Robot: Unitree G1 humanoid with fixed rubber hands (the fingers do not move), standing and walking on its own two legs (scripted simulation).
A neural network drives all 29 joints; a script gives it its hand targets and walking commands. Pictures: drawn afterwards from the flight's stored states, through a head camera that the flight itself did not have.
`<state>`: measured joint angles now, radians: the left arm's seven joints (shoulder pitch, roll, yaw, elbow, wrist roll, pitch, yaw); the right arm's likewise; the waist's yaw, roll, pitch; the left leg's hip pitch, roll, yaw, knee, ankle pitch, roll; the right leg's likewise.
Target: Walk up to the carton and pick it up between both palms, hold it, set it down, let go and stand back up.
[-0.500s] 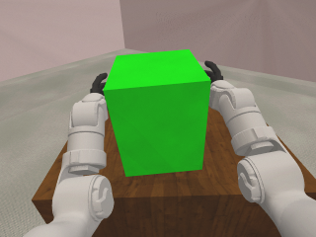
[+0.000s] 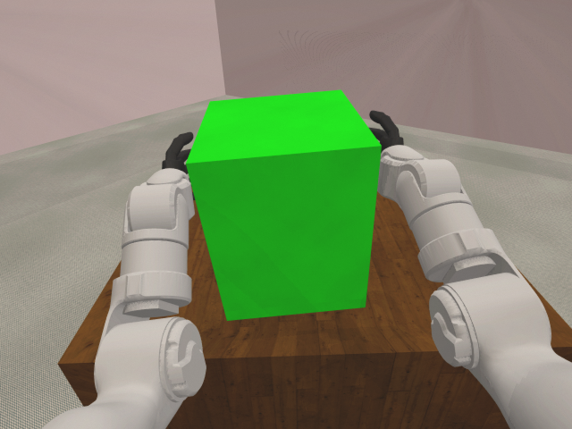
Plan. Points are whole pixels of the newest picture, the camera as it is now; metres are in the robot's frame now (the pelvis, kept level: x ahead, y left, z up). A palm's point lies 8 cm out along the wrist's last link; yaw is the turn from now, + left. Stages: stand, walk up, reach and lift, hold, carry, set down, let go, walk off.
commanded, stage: hold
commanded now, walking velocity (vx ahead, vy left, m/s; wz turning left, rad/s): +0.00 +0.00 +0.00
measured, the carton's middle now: (285, 201) +0.38 -0.01 +0.22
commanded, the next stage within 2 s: set down in 0.60 s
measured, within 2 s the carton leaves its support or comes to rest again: neither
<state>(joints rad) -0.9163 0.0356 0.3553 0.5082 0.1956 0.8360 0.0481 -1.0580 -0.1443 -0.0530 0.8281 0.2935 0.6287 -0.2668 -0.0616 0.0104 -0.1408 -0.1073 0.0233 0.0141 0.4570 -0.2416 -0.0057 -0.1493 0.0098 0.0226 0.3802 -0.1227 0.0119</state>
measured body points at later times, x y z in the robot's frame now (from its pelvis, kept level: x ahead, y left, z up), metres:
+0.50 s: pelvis +0.01 +0.00 +0.00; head -0.09 +0.01 +0.44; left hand +0.39 +0.14 +0.26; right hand +0.39 -0.15 +0.28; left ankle +0.01 +0.12 -0.74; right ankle +0.06 -0.13 -0.74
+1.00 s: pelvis +0.01 +0.00 +0.00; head -0.07 +0.00 +0.44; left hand +0.41 +0.15 +0.26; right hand +0.42 -0.14 +0.29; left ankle +0.01 +0.12 -0.74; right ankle +0.06 -0.13 -0.74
